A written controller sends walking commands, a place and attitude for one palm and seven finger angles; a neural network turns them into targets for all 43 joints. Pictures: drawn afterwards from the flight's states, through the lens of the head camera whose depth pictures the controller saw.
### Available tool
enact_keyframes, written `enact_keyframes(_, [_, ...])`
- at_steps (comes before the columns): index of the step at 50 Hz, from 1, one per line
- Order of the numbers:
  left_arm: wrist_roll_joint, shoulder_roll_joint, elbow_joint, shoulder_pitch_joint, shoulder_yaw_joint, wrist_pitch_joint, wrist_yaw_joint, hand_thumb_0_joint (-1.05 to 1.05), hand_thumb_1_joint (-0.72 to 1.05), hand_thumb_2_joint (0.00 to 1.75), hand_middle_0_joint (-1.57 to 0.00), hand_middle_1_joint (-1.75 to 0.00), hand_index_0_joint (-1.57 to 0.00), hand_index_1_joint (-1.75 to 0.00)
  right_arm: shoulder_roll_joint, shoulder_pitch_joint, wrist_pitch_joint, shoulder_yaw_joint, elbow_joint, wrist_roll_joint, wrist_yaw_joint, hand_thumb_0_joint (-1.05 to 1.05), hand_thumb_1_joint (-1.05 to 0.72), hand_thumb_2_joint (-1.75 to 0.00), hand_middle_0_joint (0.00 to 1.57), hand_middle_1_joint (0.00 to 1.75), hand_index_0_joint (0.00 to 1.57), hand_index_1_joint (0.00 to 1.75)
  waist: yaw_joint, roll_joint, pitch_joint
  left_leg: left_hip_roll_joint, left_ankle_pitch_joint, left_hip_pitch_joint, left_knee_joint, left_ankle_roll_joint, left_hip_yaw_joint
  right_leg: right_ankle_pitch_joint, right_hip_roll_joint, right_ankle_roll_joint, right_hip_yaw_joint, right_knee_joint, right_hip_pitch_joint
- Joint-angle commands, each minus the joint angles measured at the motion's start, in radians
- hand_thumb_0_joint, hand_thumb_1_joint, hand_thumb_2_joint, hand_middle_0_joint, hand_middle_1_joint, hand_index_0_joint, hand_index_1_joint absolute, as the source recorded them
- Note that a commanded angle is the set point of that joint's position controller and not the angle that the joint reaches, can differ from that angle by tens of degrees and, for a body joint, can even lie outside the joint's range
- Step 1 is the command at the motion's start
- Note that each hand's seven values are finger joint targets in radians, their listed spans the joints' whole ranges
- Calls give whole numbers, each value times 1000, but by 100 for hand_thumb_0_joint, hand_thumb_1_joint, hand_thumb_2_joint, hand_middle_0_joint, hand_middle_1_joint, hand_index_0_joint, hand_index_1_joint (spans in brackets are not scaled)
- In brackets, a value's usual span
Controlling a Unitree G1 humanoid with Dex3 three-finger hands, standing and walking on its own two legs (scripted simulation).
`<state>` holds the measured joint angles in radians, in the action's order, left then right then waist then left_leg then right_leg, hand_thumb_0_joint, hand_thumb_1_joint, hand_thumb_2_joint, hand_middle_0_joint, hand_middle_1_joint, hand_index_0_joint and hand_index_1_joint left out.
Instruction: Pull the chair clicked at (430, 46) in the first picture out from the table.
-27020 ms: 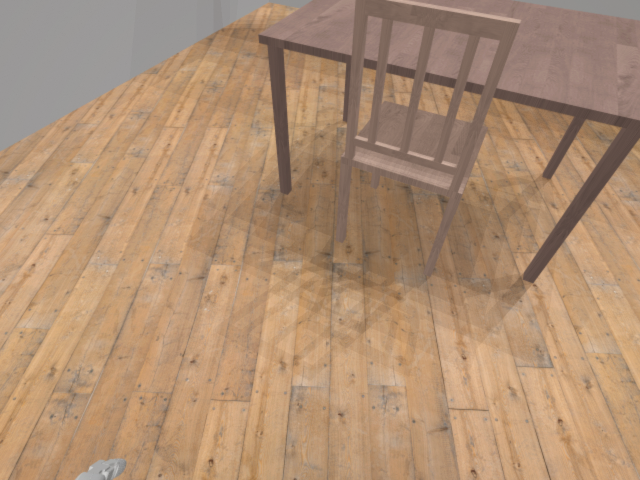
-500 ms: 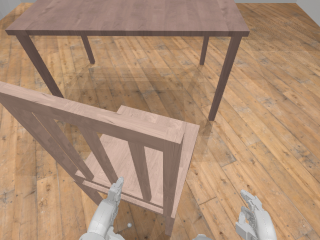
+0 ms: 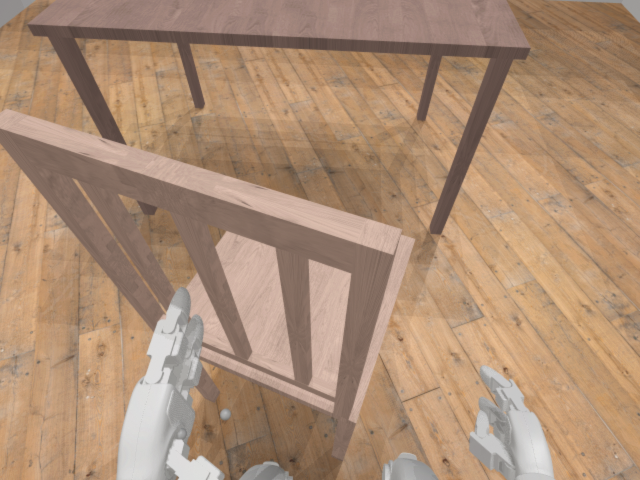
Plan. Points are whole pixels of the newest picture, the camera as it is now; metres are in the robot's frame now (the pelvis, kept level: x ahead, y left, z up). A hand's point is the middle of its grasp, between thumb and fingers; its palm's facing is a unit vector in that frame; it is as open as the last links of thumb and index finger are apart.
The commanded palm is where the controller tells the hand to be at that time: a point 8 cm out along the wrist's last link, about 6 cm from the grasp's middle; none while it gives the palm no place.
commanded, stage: draw the hand back to the body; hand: left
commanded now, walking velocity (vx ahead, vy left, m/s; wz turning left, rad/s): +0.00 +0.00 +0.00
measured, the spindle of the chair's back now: (222, 300) +0.33 +0.15 +0.02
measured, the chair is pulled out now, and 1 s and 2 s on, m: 0.58 0.58 0.58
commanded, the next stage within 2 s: step back with the hand held close in 1.34 s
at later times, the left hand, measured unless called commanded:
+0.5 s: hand (107, 393) +0.18 +0.19 +0.14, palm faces +0.23 -0.90 -0.38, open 15.7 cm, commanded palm +0.14 +0.24 +0.18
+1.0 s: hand out of the picture +0.22 +0.26 +0.26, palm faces +0.50 -0.74 -0.45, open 8.9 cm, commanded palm +0.17 +0.29 +0.27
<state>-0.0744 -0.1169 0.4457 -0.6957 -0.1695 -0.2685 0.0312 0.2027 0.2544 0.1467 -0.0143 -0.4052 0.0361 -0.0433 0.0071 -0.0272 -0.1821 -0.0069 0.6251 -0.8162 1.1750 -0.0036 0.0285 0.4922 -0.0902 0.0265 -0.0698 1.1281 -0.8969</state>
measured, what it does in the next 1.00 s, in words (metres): rises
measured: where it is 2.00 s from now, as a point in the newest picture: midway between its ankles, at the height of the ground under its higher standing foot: outside the picture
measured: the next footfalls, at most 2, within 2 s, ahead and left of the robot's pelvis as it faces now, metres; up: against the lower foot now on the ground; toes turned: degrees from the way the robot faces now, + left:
none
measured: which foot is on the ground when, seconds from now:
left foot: down 0.00-1.00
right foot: down 0.00-1.00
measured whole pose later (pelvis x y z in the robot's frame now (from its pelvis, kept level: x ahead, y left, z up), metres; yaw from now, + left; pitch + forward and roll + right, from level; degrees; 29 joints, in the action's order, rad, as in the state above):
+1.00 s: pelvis +0.03 -0.01 +0.09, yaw +0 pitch -2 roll -1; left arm -0.06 -0.36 0.43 -0.49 0.35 -0.04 0.17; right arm 0.22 0.20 0.13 0.00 -0.64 0.02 -0.09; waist 0.07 -0.10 0.00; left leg -0.03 0.36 -0.07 0.47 -0.01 0.01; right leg 0.26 -0.05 0.02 -0.09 0.48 -0.17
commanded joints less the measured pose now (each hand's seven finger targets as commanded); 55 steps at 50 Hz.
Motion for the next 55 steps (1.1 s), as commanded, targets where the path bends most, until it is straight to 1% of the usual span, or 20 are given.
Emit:
enact_keyframes(1, [-3,-97,178,-136,56,-90,-73,0,-55,20,0,0,0,0,106,-91,7,-58,186,20,16,0,-90,-90,20,30,20,30,14,7,-125,18,-287,33,-216,3,-10,-150,53,-51,-5,-144,219])
enact_keyframes(5, [-72,-135,301,-102,142,12,-82,0,-55,20,0,0,0,0,94,-98,-26,-45,208,39,-24,0,-90,-90,20,30,20,30,4,51,-138,19,-300,77,-257,14,-9,-180,58,-39,-11,-202,302])
enact_keyframes(9, [-128,-165,330,-59,220,-9,-70,0,-51,22,-1,-1,-1,-1,89,-80,-2,-42,161,41,-51,0,-90,-90,20,30,20,30,-10,84,-113,16,-349,114,-270,17,5,-239,63,-34,-19,-244,333])
enact_keyframes(13, [-155,-174,253,-40,255,-19,-121,0,-37,29,-2,-4,-2,-4,99,-79,32,-36,113,42,-54,0,-90,-90,20,30,20,30,-24,70,-66,14,-338,152,-303,16,5,-228,55,-27,-20,-294,350])
enact_keyframes(14, [-6,-380,199,-137,376,104,12,0,-33,31,-3,-5,-3,-5,96,-50,-4,-48,114,22,-81,0,-90,-90,20,30,20,30,63,-8,-129,-24,-376,202,-371,8,-3,-245,20,-58,24,-334,469])
enact_keyframes(15, [7,-239,301,-138,269,149,45,0,-30,32,-4,-5,-4,-5,80,-48,-9,-25,146,17,-82,0,-90,-90,20,30,20,30,22,-37,-77,-12,-395,233,-397,5,-9,-285,11,-52,1,-346,481])
enact_keyframes(16, [17,-229,282,-129,264,184,74,0,-26,34,-4,-6,-4,-6,79,-51,-18,-27,125,14,-84,0,-90,-90,20,30,20,30,20,-37,-50,-20,-423,254,-407,5,-8,-310,11,-52,-9,-355,493])
enact_keyframes(19, [32,-271,293,-86,300,233,120,0,-15,39,-5,-8,-5,-8,86,-82,-28,-18,103,9,-92,0,-90,-90,20,30,20,30,25,-8,-14,-24,-466,313,-454,7,-1,-349,15,-51,-19,-407,549])
enact_keyframes(23, [36,-303,271,14,340,239,153,0,-1,46,-7,-11,-7,-11,95,-98,-6,-6,65,3,-101,0,-90,-90,20,30,20,30,26,8,59,-25,-438,397,-535,11,1,-331,14,-48,-22,-491,596])
enact_keyframes(24, [37,-329,264,40,369,240,160,0,3,48,-8,-12,-8,-12,98,-109,1,-5,52,4,-102,0,-90,-90,20,30,20,30,29,-13,73,-22,-436,410,-553,10,1,-331,12,-51,-16,-517,621])
enact_keyframes(27, [38,-316,239,67,382,227,164,0,14,53,-10,-14,-10,-14,97,-121,21,1,25,0,-95,0,-90,-90,20,30,20,30,35,-24,105,-25,-457,475,-608,9,3,-346,13,-50,-21,-553,651])
enact_keyframes(29, [39,-343,244,96,417,218,166,0,21,57,-10,-16,-10,-16,101,-133,32,1,7,0,-89,0,-90,-90,20,30,20,30,43,-49,115,-27,-486,500,-639,6,8,-364,14,-55,-21,-579,685])
enact_keyframes(33, [35,-339,216,126,452,201,161,0,36,64,-13,-19,-13,-19,102,-152,41,0,-17,-5,-75,0,-90,-90,20,30,20,30,45,-19,146,-32,-509,551,-689,6,2,-388,19,-52,-17,-617,715])
enact_keyframes(42, [22,-404,200,232,590,177,157,0,68,80,-17,-26,-17,-26,107,-166,38,-8,-56,-11,-58,0,-90,-90,20,30,20,30,52,-31,142,-39,-584,633,-753,6,-14,-467,25,-49,-3,-677,789])
enact_keyframes(44, [21,-433,199,256,627,175,159,0,75,83,-18,-27,-18,-27,111,-173,39,-10,-66,-11,-55,0,-90,-90,20,30,20,30,54,-55,133,-38,-613,643,-759,4,-12,-490,26,-52,1,-685,811])
enact_keyframes(47, [16,-448,194,290,662,166,159,0,86,88,-19,-29,-19,-29,114,-167,36,-14,-73,-13,-51,0,-90,-90,20,30,20,30,54,-25,116,-39,-647,672,-768,8,-19,-526,26,-48,-2,-691,828])
enact_keyframes(48, [14,-465,198,305,682,163,160,0,90,90,-20,-30,-20,-30,117,-167,37,-16,-76,-13,-49,0,-90,-90,20,30,20,30,56,-48,96,-38,-667,683,-769,9,-19,-541,24,-47,0,-692,841])
enact_keyframes(50, [13,-385,120,263,620,174,146,0,90,90,-20,-30,-20,-30,113,-170,29,-16,-85,-11,-43,0,-90,-90,20,30,20,30,49,-16,147,-40,-667,672,-775,9,-24,-538,28,-45,-4,-706,824])
enact_keyframes(53, [10,-391,120,248,618,172,142,0,90,90,-20,-30,-20,-30,122,-177,13,-28,-80,-11,-38,0,-90,-90,20,30,20,30,51,19,128,-41,-666,680,-778,15,-29,-547,27,-40,-5,-708,834])
enact_keyframes(55, [12,-405,154,263,621,167,140,0,90,90,-20,-30,-20,-30,123,-180,13,-26,-75,-10,-37,0,-90,-90,20,30,20,30,53,-6,117,-38,-660,676,-785,13,-24,-536,29,-43,-2,-710,847])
